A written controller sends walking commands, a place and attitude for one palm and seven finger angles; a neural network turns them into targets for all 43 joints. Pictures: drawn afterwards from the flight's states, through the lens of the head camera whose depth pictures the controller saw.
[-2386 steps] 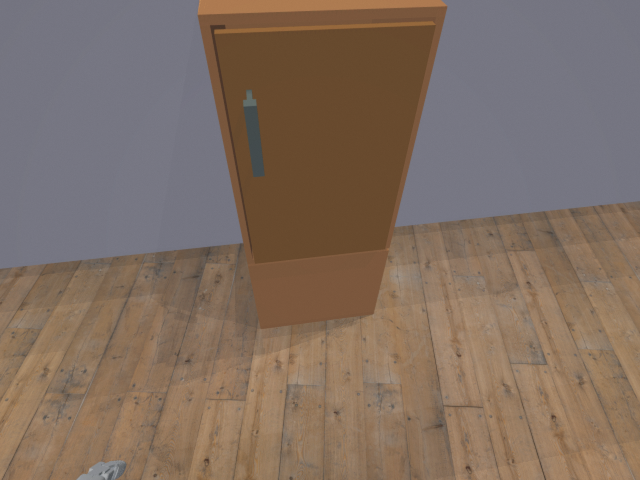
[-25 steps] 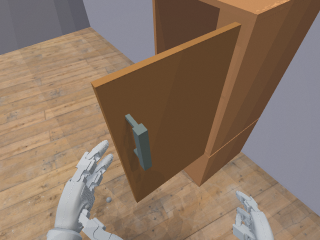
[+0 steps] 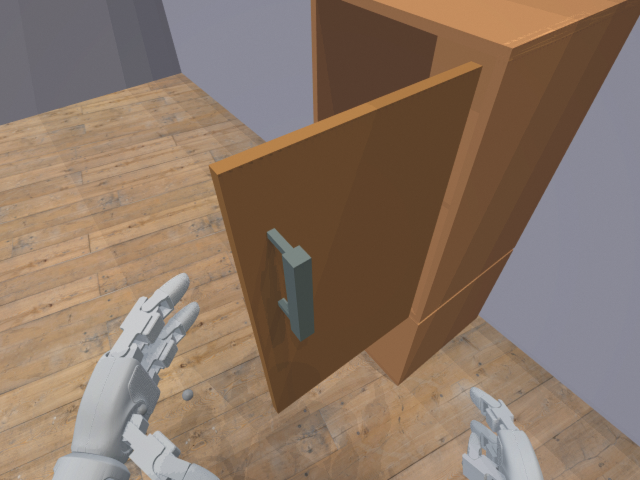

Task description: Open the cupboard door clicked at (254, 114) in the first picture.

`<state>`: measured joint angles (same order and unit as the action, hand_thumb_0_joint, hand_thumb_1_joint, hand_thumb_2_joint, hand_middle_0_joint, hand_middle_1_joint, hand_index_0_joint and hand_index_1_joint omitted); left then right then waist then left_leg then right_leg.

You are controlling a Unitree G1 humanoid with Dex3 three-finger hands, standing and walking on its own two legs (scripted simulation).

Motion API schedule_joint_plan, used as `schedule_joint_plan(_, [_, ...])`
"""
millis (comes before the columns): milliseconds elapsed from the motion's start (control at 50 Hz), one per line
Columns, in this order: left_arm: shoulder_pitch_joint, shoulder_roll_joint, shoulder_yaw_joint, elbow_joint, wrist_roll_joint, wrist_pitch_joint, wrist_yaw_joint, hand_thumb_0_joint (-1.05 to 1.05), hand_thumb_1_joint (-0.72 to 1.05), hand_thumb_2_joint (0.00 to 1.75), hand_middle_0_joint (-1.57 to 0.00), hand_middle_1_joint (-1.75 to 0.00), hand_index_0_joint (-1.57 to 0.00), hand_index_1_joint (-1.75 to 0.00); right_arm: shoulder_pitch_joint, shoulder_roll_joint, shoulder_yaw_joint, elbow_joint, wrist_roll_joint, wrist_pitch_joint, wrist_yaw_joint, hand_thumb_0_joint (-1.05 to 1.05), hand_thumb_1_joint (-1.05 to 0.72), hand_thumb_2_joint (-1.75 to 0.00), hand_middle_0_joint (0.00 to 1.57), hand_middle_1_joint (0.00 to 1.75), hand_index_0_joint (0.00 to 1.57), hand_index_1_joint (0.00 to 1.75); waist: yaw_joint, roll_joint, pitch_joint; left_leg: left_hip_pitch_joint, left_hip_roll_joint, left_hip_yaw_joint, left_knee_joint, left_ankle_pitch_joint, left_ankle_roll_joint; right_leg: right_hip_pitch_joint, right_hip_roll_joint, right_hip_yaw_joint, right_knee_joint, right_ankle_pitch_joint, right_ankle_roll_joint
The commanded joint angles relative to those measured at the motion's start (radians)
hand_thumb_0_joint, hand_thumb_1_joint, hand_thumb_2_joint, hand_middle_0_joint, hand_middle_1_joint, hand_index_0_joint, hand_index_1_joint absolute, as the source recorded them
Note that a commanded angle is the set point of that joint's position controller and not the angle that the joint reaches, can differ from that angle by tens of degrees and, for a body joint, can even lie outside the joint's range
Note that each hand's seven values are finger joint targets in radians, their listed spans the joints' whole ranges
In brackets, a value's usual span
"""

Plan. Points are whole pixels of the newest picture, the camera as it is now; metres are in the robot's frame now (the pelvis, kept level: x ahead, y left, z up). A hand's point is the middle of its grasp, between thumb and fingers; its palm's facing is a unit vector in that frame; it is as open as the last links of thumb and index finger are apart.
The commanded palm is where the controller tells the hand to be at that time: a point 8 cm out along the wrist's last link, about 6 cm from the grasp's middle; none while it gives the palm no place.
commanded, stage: draw the hand back to the body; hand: left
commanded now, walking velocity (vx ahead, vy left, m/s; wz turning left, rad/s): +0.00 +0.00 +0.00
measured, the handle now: (290, 286) +0.32 +0.06 +0.10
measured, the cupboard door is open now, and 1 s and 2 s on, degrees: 89 89 89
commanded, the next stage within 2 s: step back with the hand held close in 1.32 s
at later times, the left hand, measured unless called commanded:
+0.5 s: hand (94, 367) +0.19 +0.22 +0.15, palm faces +0.27 -0.91 -0.32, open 14.3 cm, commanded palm +0.15 +0.26 +0.18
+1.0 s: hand (20, 302) +0.22 +0.27 +0.21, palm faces +0.46 -0.80 -0.40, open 8.5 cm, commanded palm +0.16 +0.30 +0.22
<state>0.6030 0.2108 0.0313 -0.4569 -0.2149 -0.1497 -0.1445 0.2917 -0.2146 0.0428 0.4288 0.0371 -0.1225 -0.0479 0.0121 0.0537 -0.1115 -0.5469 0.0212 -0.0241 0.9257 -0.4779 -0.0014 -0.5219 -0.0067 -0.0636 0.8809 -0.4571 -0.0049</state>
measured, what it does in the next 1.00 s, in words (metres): stands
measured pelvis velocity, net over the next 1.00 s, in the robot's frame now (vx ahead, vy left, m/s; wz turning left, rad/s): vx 0.02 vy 0.01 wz -0.02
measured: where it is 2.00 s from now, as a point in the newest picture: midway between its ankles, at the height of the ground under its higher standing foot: outside the picture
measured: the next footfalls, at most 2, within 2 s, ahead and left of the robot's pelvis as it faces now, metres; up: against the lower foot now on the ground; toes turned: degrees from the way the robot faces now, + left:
none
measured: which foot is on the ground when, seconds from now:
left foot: down 0.00-1.00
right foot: down 0.00-1.00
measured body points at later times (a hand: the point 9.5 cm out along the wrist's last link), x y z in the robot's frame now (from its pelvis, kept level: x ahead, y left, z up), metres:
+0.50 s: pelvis +0.01 +0.01 +0.03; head +0.00 +0.00 +0.48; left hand +0.17 +0.27 +0.17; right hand +0.19 -0.19 -0.03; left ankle +0.00 +0.12 -0.69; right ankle +0.00 -0.12 -0.69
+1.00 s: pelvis +0.02 +0.01 +0.05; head +0.01 -0.01 +0.50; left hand +0.19 +0.31 +0.23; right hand +0.21 -0.21 -0.03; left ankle +0.00 +0.12 -0.69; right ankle +0.00 -0.12 -0.69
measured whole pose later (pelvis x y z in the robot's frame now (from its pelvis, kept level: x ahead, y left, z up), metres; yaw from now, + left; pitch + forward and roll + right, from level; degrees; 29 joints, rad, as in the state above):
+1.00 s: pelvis +0.02 +0.01 +0.05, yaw -1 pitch -3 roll -1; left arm 0.46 0.34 0.34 -0.43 -0.06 -0.06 0.13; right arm 0.18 -0.22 0.03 0.63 -0.01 -0.10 -0.08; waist 0.07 0.05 0.02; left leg -0.10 0.01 0.01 0.45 -0.29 0.01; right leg -0.09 -0.01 -0.03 0.41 -0.26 0.01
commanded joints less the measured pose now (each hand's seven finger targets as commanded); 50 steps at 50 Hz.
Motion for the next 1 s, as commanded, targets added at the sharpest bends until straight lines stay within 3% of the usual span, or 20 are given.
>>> schedule_joint_plan(0, [-0.051,0.084,0.070,-0.223,-0.030,-0.031,-0.033,0.00,-0.50,0.30,-0.15,-0.30,-0.15,-0.30,-0.111,-0.115,-0.044,-0.170,0.008,-0.078,-0.019,0.00,-0.90,-0.90,0.20,0.30,0.20,0.30,-0.001,-0.029,-0.031,0.054,-0.030,-0.007,-0.180,0.204,0.023,0.071,0.021,0.000,-0.175,0.203,-0.008])
schedule_joint_plan(120, [-0.065,0.108,0.120,-0.252,-0.050,0.002,-0.049,0.00,-0.50,0.30,-0.15,-0.30,-0.15,-0.30,-0.117,-0.116,-0.038,-0.155,0.011,-0.105,-0.025,0.00,-0.90,-0.90,0.20,0.30,0.20,0.30,0.017,-0.005,-0.050,0.106,-0.030,-0.018,-0.217,0.238,0.020,0.110,0.023,-0.016,-0.190,0.231,-0.012])
schedule_joint_plan(200, [-0.097,0.136,0.162,-0.239,-0.062,0.034,-0.062,0.00,-0.36,0.36,-0.16,-0.30,-0.16,-0.30,-0.128,-0.122,-0.036,-0.136,0.013,-0.113,-0.028,0.00,-0.90,-0.90,0.20,0.30,0.20,0.30,0.016,-0.019,-0.025,0.123,-0.027,-0.018,-0.241,0.229,0.020,0.126,0.024,-0.018,-0.219,0.221,-0.009])
schedule_joint_plan(220, [-0.112,0.139,0.168,-0.243,-0.066,0.043,-0.068,0.00,-0.32,0.37,-0.16,-0.30,-0.16,-0.30,-0.135,-0.121,-0.032,-0.132,0.014,-0.116,-0.030,0.00,-0.90,-0.90,0.20,0.30,0.20,0.30,0.018,0.006,-0.017,0.130,-0.028,-0.020,-0.249,0.224,0.020,0.128,0.023,-0.018,-0.228,0.216,-0.010])
schedule_joint_plan(240, [-0.166,0.280,0.210,-0.335,0.080,0.032,0.085,0.00,-0.29,0.39,-0.16,-0.30,-0.16,-0.30,-0.139,-0.104,-0.031,-0.143,-0.001,-0.105,-0.059,0.00,-0.90,-0.90,0.20,0.30,0.20,0.30,0.060,0.000,-0.001,0.125,-0.019,-0.007,-0.294,0.218,0.016,0.173,0.007,0.039,-0.285,0.207,-0.023])
schedule_joint_plan(260, [-0.101,0.235,0.212,-0.281,0.099,0.050,0.156,0.00,-0.26,0.40,-0.16,-0.30,-0.16,-0.30,-0.135,-0.089,-0.027,-0.124,-0.013,-0.103,-0.069,0.00,-0.90,-0.90,0.20,0.30,0.20,0.30,0.046,-0.034,0.045,0.138,-0.022,0.002,-0.301,0.192,0.014,0.159,0.004,0.040,-0.327,0.166,-0.022])
schedule_joint_plan(280, [-0.068,0.177,0.167,-0.262,0.117,0.061,0.188,0.00,-0.22,0.42,-0.16,-0.30,-0.16,-0.30,-0.137,-0.088,-0.020,-0.114,-0.018,-0.094,-0.068,0.00,-0.90,-0.90,0.20,0.30,0.20,0.30,0.039,-0.025,0.061,0.154,-0.019,0.002,-0.314,0.197,0.016,0.174,-0.002,0.031,-0.332,0.169,-0.021])
schedule_joint_plan(300, [-0.051,0.158,0.154,-0.247,0.130,0.067,0.207,0.00,-0.18,0.43,-0.16,-0.30,-0.16,-0.30,-0.140,-0.087,-0.021,-0.104,-0.017,-0.086,-0.065,0.00,-0.90,-0.90,0.20,0.30,0.20,0.30,0.035,-0.016,0.062,0.178,-0.016,0.002,-0.327,0.213,0.016,0.189,-0.003,0.024,-0.339,0.183,-0.019])
schedule_joint_plan(360, [-0.058,0.196,0.182,-0.250,0.155,0.062,0.246,0.00,-0.08,0.48,-0.16,-0.30,-0.16,-0.30,-0.162,-0.098,-0.026,-0.079,-0.026,-0.077,-0.065,0.00,-0.90,-0.90,0.20,0.30,0.20,0.30,0.041,-0.015,0.040,0.238,-0.013,0.008,-0.365,0.261,0.020,0.252,-0.003,0.025,-0.374,0.231,-0.018])
schedule_joint_plan(420, [-0.096,0.196,0.183,-0.263,0.171,0.050,0.266,0.00,0.02,0.52,-0.17,-0.30,-0.17,-0.30,-0.167,-0.100,-0.024,-0.058,-0.031,-0.079,-0.063,0.00,-0.90,-0.90,0.20,0.30,0.20,0.30,0.035,0.014,0.038,0.288,-0.010,0.006,-0.415,0.292,0.018,0.289,-0.004,0.016,-0.394,0.254,-0.016])
schedule_joint_plan(460, [-0.113,0.221,0.209,-0.243,0.176,0.047,0.278,0.00,0.09,0.55,-0.17,-0.30,-0.17,-0.30,-0.182,-0.103,-0.024,-0.039,-0.034,-0.081,-0.064,0.00,-0.90,-0.90,0.20,0.30,0.20,0.30,0.040,0.006,0.060,0.306,-0.008,0.004,-0.440,0.312,0.019,0.314,-0.003,0.018,-0.418,0.270,-0.018])
schedule_joint_plan(520, [-0.129,0.223,0.223,-0.264,0.180,0.036,0.284,0.00,0.20,0.60,-0.18,-0.30,-0.18,-0.30,-0.187,-0.102,-0.025,-0.022,-0.038,-0.085,-0.058,0.00,-0.90,-0.90,0.20,0.30,0.20,0.30,0.044,0.035,0.038,0.348,-0.005,-0.001,-0.477,0.379,0.012,0.359,-0.004,0.010,-0.422,0.314,-0.019])
schedule_joint_plan(600, [-0.112,0.229,0.265,-0.219,0.173,0.037,0.285,0.00,0.34,0.66,-0.18,-0.30,-0.18,-0.30,-0.204,-0.102,-0.032,-0.002,-0.040,-0.076,-0.054,0.00,-0.90,-0.90,0.20,0.30,0.20,0.30,0.051,-0.029,0.057,0.369,0.000,0.010,-0.504,0.434,0.013,0.398,-0.002,0.010,-0.448,0.368,-0.015])
schedule_joint_plan(640, [-0.135,0.242,0.290,-0.236,0.174,0.030,0.285,0.00,0.41,0.69,-0.18,-0.30,-0.18,-0.30,-0.204,-0.104,-0.035,0.006,-0.041,-0.070,-0.049,0.00,-0.90,-0.90,0.20,0.30,0.20,0.30,0.053,0.011,0.043,0.389,0.000,0.010,-0.513,0.476,0.009,0.418,-0.001,0.012,-0.454,0.388,-0.017])
schedule_joint_plan(740, [-0.156,0.263,0.339,-0.205,0.168,0.030,0.284,0.00,0.58,0.76,-0.19,-0.30,-0.19,-0.30,-0.211,-0.106,-0.044,0.021,-0.041,-0.054,-0.043,0.00,-0.90,-0.90,0.20,0.30,0.20,0.30,0.056,-0.002,0.046,0.420,0.003,0.019,-0.530,0.510,0.008,0.437,0.002,0.016,-0.478,0.422,-0.015])
schedule_joint_plan(920, [-0.235,0.319,0.438,-0.187,0.154,0.020,0.289,0.00,0.90,0.90,-0.20,-0.30,-0.20,-0.30,-0.224,-0.107,-0.053,0.040,-0.040,-0.035,-0.042,0.00,-0.90,-0.90,0.20,0.30,0.20,0.30,0.061,0.027,0.047,0.448,-0.002,0.031,-0.546,0.526,0.009,0.463,0.002,0.022,-0.504,0.453,-0.014])
schedule_joint_plan(980, [-0.198,0.268,0.390,-0.140,0.153,0.028,0.280,0.00,0.90,0.90,-0.20,-0.30,-0.20,-0.30,-0.227,-0.112,-0.056,0.042,-0.041,-0.031,-0.037,0.00,-0.90,-0.90,0.20,0.30,0.20,0.30,0.058,0.014,0.070,0.450,0.000,0.036,-0.547,0.546,0.014,0.457,0.000,0.022,-0.511,0.472,-0.010])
